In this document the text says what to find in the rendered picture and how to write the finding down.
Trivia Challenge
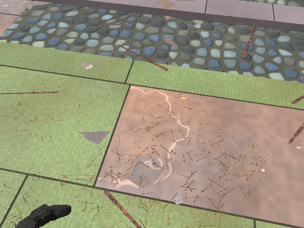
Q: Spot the left robot hand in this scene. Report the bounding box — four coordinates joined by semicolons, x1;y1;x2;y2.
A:
15;204;71;228

